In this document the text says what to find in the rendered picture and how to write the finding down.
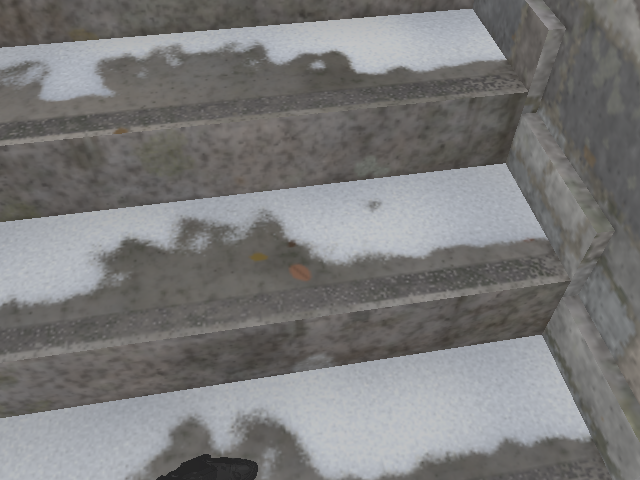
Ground left robot hand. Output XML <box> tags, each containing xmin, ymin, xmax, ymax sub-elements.
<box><xmin>156</xmin><ymin>454</ymin><xmax>258</xmax><ymax>480</ymax></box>

